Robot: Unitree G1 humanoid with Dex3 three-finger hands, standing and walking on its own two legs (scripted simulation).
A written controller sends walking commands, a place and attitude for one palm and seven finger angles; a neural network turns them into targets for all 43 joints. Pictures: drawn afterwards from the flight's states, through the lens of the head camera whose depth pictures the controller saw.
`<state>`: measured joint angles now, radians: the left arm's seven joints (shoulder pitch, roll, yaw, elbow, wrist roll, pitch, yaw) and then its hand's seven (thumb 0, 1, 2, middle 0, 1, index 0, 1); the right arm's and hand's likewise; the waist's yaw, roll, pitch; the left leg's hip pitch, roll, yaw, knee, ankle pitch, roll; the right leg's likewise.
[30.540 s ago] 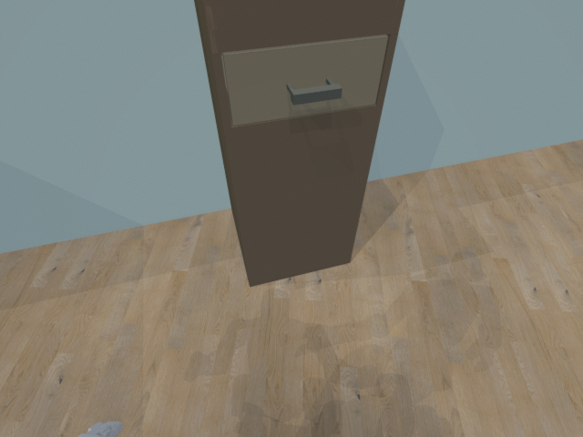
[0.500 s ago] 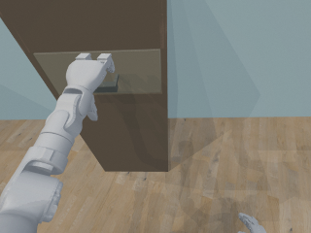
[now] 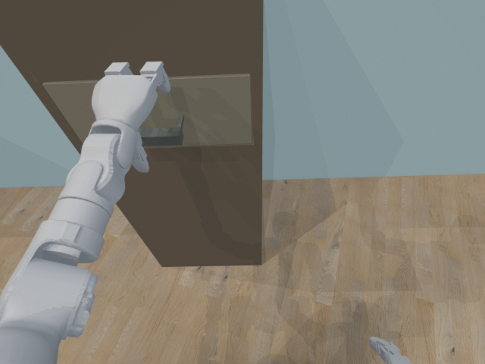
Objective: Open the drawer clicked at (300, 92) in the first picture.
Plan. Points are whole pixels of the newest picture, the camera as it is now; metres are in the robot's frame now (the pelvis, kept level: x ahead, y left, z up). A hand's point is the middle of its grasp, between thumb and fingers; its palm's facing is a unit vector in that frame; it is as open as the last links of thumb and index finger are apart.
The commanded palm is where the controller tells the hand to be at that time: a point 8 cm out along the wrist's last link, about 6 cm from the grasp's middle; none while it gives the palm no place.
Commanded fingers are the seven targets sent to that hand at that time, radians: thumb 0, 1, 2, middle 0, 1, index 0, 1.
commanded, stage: re-aim the fingers above the handle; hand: left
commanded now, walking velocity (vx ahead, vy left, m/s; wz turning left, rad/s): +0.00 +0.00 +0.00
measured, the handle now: (154, 128) +0.53 +0.21 +0.07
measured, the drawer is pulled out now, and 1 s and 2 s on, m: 0.00 0.00 0.00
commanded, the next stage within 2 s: lower the fingers behind the handle in 0.32 s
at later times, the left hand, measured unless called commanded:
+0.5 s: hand (143, 113) +0.46 +0.18 +0.17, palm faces +0.20 -0.02 -0.98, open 13.8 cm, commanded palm +0.41 +0.20 +0.19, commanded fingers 0.00 -0.50 0.30 -0.30 -1.20 -0.30 -1.20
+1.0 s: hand (171, 160) +0.43 +0.15 +0.09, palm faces +0.08 -0.10 -0.99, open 13.8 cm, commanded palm +0.41 +0.21 +0.15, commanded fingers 0.00 -0.50 0.30 -0.30 -1.20 -0.30 -1.20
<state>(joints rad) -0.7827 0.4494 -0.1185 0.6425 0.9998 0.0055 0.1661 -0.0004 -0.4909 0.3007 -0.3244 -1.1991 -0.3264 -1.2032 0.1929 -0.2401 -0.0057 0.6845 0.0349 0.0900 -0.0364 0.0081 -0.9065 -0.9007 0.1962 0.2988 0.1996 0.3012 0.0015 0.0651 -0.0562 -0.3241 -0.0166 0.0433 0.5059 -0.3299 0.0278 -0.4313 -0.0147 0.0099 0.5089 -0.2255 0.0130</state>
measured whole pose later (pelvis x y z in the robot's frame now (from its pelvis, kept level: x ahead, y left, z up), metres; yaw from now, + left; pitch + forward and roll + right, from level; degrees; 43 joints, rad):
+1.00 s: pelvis -0.01 -0.01 -0.01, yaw +1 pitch +11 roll +0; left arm -0.71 0.40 -0.15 0.69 1.00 -0.16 0.21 0.00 -0.49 0.30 -0.59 -1.34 -0.32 -1.20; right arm 0.23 -0.26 -0.04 0.69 0.02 0.07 -0.04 0.01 -0.91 -0.90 0.20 0.30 0.20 0.30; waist -0.02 0.05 -0.06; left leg -0.44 -0.01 0.02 0.61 -0.35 0.02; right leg -0.54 -0.02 -0.01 0.60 -0.25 0.00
